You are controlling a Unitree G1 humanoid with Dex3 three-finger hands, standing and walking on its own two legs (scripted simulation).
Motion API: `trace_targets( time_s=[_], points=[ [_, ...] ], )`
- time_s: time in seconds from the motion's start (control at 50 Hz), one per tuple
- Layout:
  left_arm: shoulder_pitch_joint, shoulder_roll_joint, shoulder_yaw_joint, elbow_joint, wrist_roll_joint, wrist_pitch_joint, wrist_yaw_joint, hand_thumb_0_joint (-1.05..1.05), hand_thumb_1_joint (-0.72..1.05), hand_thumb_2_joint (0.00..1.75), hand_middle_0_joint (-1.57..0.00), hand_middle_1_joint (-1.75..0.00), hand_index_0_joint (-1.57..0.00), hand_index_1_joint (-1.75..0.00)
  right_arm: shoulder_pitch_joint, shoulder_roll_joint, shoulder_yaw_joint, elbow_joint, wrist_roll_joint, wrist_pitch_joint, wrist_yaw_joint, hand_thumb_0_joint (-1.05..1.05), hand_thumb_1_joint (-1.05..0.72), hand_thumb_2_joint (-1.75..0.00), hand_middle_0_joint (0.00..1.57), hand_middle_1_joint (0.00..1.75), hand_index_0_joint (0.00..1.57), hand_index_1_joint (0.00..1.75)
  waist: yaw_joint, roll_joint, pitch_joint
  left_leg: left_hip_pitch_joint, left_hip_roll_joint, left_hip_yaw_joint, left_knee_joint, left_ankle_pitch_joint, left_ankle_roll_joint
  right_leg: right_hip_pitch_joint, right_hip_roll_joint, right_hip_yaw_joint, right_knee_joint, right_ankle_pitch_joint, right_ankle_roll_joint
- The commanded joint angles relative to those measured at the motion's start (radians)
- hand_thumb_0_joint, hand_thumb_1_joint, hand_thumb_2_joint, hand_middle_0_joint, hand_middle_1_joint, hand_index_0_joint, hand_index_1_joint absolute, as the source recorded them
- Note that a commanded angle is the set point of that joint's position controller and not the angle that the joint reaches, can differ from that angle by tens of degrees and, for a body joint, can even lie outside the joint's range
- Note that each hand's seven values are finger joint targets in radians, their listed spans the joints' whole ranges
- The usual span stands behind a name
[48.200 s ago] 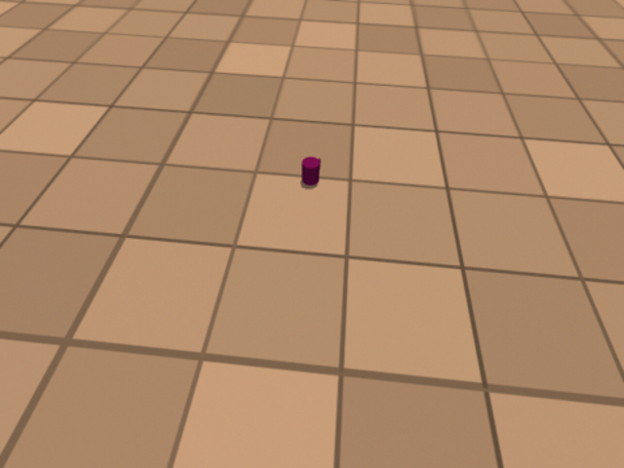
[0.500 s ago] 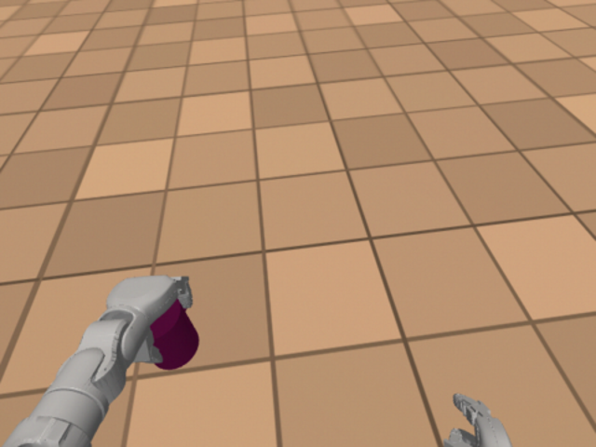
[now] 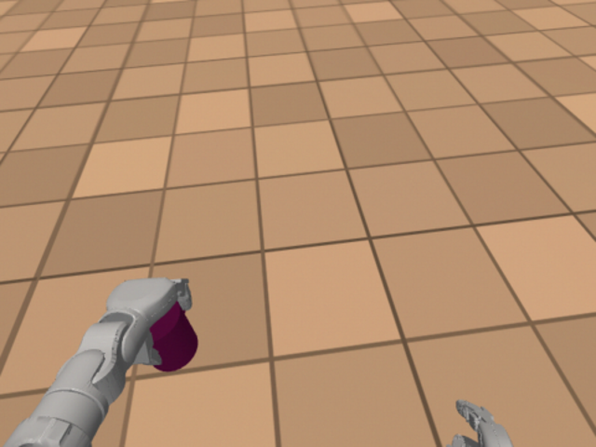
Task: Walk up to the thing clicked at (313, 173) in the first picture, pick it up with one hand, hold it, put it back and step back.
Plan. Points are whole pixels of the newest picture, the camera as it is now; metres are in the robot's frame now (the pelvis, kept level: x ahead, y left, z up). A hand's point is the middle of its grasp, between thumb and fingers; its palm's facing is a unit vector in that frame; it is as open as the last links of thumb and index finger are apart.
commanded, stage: crouch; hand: left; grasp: from above
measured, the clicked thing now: (168, 323) +0.32 +0.23 -0.08
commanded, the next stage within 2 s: lower in 1.90 s
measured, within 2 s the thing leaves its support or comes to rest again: neither
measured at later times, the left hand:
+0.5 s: hand (166, 347) +0.32 +0.26 -0.17, palm faces -0.42 +0.03 -0.90, open 10.6 cm
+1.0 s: hand (185, 362) +0.38 +0.30 -0.41, palm faces -0.46 +0.01 -0.89, open 10.6 cm
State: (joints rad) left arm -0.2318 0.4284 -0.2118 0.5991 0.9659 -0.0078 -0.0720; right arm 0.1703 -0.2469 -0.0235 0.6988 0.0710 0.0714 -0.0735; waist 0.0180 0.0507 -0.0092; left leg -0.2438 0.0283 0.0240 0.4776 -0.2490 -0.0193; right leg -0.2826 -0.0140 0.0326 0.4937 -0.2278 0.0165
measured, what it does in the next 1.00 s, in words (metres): lowers itself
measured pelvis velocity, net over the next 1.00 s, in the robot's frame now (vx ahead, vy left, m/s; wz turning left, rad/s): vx -0.07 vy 0.02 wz -0.01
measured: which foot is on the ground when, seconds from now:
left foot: down 0.00-1.00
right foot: down 0.00-1.00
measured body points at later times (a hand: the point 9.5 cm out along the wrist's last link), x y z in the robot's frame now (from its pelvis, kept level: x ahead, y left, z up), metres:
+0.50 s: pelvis -0.03 +0.01 -0.08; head +0.06 +0.02 +0.36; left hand +0.34 +0.26 -0.12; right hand +0.07 -0.28 -0.20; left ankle +0.00 +0.13 -0.74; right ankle +0.02 -0.13 -0.74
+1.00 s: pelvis -0.07 +0.02 -0.28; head +0.14 +0.06 +0.11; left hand +0.40 +0.30 -0.36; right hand -0.04 -0.25 -0.40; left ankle +0.00 +0.13 -0.74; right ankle +0.02 -0.13 -0.74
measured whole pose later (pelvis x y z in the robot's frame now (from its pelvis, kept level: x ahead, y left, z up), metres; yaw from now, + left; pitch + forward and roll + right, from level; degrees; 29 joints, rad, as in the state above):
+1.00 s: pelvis -0.07 +0.02 -0.28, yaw -1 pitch +37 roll -6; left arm -0.84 0.66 0.05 1.28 1.22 -0.19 0.27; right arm 0.23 -0.23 -0.02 0.73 -0.05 -0.02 0.04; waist -0.19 0.05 -0.18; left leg -1.89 0.00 -0.07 1.89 -0.65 0.01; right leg -1.85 -0.02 -0.01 1.81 -0.60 0.05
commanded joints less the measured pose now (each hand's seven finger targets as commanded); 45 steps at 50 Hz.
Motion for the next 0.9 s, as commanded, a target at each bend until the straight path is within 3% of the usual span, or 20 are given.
trace_targets(
  time_s=[0.0, 0.12, 0.2, 0.26, 0.34, 0.38, 0.44, 0.46, 0.52, 0.54, 0.58, 0.68, 0.7, 0.74, 0.8, 0.88],
  points=[
    [-0.311, 0.206, 0.125, -0.178, -0.001, -0.012, 0.05, 0.0, 0.39, 0.91, -0.62, -1.15, -0.73, -1.04, -0.091, -0.119, -0.039, -0.145, -0.005, -0.043, -0.003, 0.0, -0.9, -0.9, 0.2, 0.3, 0.2, 0.3, 0.0, -0.03, -0.232, 0.095, -0.044, 0.016, -0.047, 0.218, 0.032, 0.067, 0.034, -0.03, -0.073, 0.161, -0.021],
    [-0.313, 0.194, 0.129, -0.075, 0.035, -0.049, 0.107, 0.0, 0.36, 0.93, -0.62, -1.14, -0.72, -1.04, -0.062, -0.121, -0.044, -0.124, -0.015, -0.031, 0.0, 0.0, -0.9, -0.9, 0.2, 0.3, 0.2, 0.3, -0.031, -0.075, -0.203, 0.044, -0.048, 0.015, -0.009, 0.19, 0.035, 0.012, 0.029, -0.029, -0.05, 0.149, -0.016],
    [-0.36, 0.18, 0.123, 0.039, 0.076, -0.08, 0.192, 0.0, 0.37, 0.91, -0.61, -1.14, -0.72, -1.04, -0.04, -0.121, -0.05, -0.102, -0.028, -0.024, 0.009, 0.0, -0.9, -0.9, 0.2, 0.3, 0.2, 0.3, -0.049, -0.077, -0.209, -0.05, -0.056, 0.018, 0.069, 0.14, 0.033, -0.07, 0.021, -0.023, 0.013, 0.111, -0.015],
    [-0.468, 0.205, 0.137, 0.113, 0.108, -0.09, 0.27, 0.0, 0.35, 0.94, -0.6, -1.16, -0.7, -1.06, 0.006, -0.137, -0.065, -0.067, -0.043, -0.022, 0.02, 0.0, -0.9, -0.9, 0.2, 0.3, 0.2, 0.3, -0.066, -0.051, -0.274, -0.146, -0.051, 0.016, 0.182, 0.137, 0.026, -0.166, 0.027, -0.025, 0.118, 0.115, -0.019],
    [-0.573, 0.174, 0.117, 0.278, 0.157, -0.098, 0.363, 0.0, 0.34, 0.92, -0.58, -1.17, -0.69, -1.06, 0.068, -0.146, -0.084, -0.048, -0.062, -0.033, 0.04, 0.0, -0.9, -0.9, 0.2, 0.3, 0.2, 0.3, -0.1, -0.041, -0.367, -0.357, -0.046, 0.012, 0.388, 0.083, 0.022, -0.355, 0.027, -0.023, 0.309, 0.076, -0.026],
    [-0.647, 0.234, 0.149, 0.309, 0.182, -0.102, 0.402, 0.0, 0.33, 0.9, -0.57, -1.18, -0.69, -1.06, 0.089, -0.154, -0.091, -0.048, -0.069, -0.039, 0.046, 0.0, -0.9, -0.9, 0.2, 0.3, 0.2, 0.3, -0.089, 0.006, -0.441, -0.462, -0.05, 0.015, 0.486, 0.059, 0.022, -0.428, 0.026, -0.019, 0.394, 0.054, -0.03],
    [-0.676, 0.221, 0.15, 0.432, 0.19, -0.089, 0.437, 0.0, 0.35, 0.88, -0.56, -1.2, -0.7, -1.06, 0.118, -0.16, -0.092, -0.051, -0.076, -0.047, 0.051, 0.0, -0.9, -0.9, 0.2, 0.3, 0.2, 0.3, -0.113, -0.011, -0.477, -0.609, -0.051, 0.005, 0.584, -0.012, 0.028, -0.546, 0.033, -0.029, 0.493, -0.012, -0.033],
    [-0.722, 0.26, 0.171, 0.425, 0.19, -0.092, 0.447, 0.0, 0.34, 0.88, -0.56, -1.19, -0.69, -1.06, 0.124, -0.167, -0.097, -0.049, -0.079, -0.052, 0.049, 0.0, -0.9, -0.9, 0.2, 0.3, 0.2, 0.3, -0.109, 0.011, -0.505, -0.642, -0.051, 0.002, 0.616, -0.038, 0.029, -0.59, 0.036, -0.033, 0.528, -0.039, -0.036],
    [-0.757, 0.28, 0.181, 0.454, 0.189, -0.092, 0.447, 0.0, 0.31, 0.85, -0.51, -1.22, -0.66, -1.07, 0.149, -0.174, -0.103, -0.047, -0.09, -0.065, 0.047, 0.0, -0.9, -0.9, 0.2, 0.3, 0.2, 0.3, -0.119, 0.06, -0.596, -0.709, -0.042, -0.026, 0.7, -0.076, 0.026, -0.725, 0.038, -0.049, 0.639, -0.093, -0.05],
    [-0.787, 0.324, 0.201, 0.432, 0.194, -0.092, 0.45, 0.0, 0.31, 0.85, -0.51, -1.23, -0.66, -1.08, 0.158, -0.179, -0.105, -0.05, -0.09, -0.068, 0.045, 0.0, -0.9, -0.9, 0.2, 0.3, 0.2, 0.3, -0.114, 0.075, -0.64, -0.737, -0.043, -0.029, 0.728, -0.098, 0.028, -0.742, 0.037, -0.05, 0.666, -0.108, -0.051],
    [-0.782, 0.312, 0.203, 0.47, 0.192, -0.088, 0.442, 0.0, 0.31, 0.86, -0.52, -1.23, -0.66, -1.08, 0.172, -0.183, -0.105, -0.046, -0.095, -0.073, 0.045, 0.0, -0.9, -0.9, 0.2, 0.3, 0.2, 0.3, -0.133, 0.071, -0.653, -0.805, -0.036, -0.044, 0.781, -0.108, 0.028, -0.814, 0.038, -0.057, 0.736, -0.118, -0.054],
    [-0.854, 0.383, 0.249, 0.461, 0.193, -0.095, 0.421, 0.0, 0.29, 0.86, -0.48, -1.25, -0.63, -1.1, 0.194, -0.194, -0.108, -0.039, -0.103, -0.087, 0.049, 0.0, -0.9, -0.9, 0.2, 0.3, 0.2, 0.3, -0.142, 0.12, -0.756, -0.893, -0.029, -0.07, 0.903, -0.123, 0.022, -0.983, 0.033, -0.075, 0.884, -0.152, -0.061],
    [-0.846, 0.373, 0.249, 0.494, 0.191, -0.098, 0.413, 0.0, 0.28, 0.89, -0.48, -1.26, -0.63, -1.11, 0.195, -0.198, -0.106, -0.034, -0.105, -0.089, 0.054, 0.0, -0.9, -0.9, 0.2, 0.3, 0.2, 0.3, -0.156, 0.118, -0.732, -0.921, -0.028, -0.085, 0.92, -0.132, 0.018, -1.035, 0.032, -0.081, 0.915, -0.165, -0.062],
    [-0.867, 0.425, 0.271, 0.519, 0.206, -0.112, 0.403, 0.0, 0.27, 0.91, -0.48, -1.26, -0.62, -1.12, 0.202, -0.207, -0.104, -0.031, -0.107, -0.092, 0.059, 0.0, -0.9, -0.9, 0.2, 0.3, 0.2, 0.3, -0.159, 0.114, -0.717, -0.98, -0.031, -0.101, 0.951, -0.209, 0.018, -1.102, 0.03, -0.089, 0.958, -0.223, -0.062],
    [-0.932, 0.453, 0.284, 0.512, 0.218, -0.138, 0.39, 0.0, 0.3, 0.92, -0.49, -1.27, -0.64, -1.12, 0.205, -0.211, -0.099, -0.03, -0.113, -0.098, 0.071, 0.0, -0.9, -0.9, 0.2, 0.3, 0.2, 0.3, -0.178, 0.124, -0.726, -1.053, -0.034, -0.118, 1.01, -0.297, 0.021, -1.204, 0.025, -0.093, 1.019, -0.285, -0.059],
    [-0.952, 0.504, 0.314, 0.508, 0.237, -0.172, 0.385, 0.0, 0.33, 0.96, -0.51, -1.28, -0.65, -1.14, 0.216, -0.223, -0.084, -0.029, -0.123, -0.109, 0.09, 0.0, -0.9, -0.9, 0.2, 0.3, 0.2, 0.3, -0.191, 0.158, -0.771, -1.109, -0.039, -0.128, 1.09, -0.308, 0.021, -1.289, 0.018, -0.103, 1.104, -0.294, -0.057]
  ],
)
